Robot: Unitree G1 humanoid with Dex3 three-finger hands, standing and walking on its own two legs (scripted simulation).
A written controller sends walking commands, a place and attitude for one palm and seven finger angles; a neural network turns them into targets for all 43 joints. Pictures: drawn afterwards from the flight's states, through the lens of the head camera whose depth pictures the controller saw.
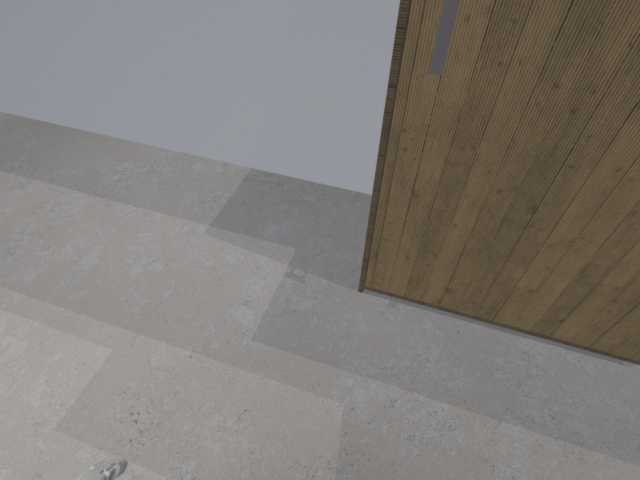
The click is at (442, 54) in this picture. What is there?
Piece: wardrobe's sliding door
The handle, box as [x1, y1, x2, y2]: [429, 0, 459, 74]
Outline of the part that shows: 459,0 444,1 429,73 441,74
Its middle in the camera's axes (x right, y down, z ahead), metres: +0.24 -0.41 +0.72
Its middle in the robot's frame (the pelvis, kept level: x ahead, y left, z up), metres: +0.85 -0.19 +0.21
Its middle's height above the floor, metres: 0.99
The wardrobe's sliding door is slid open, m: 0.00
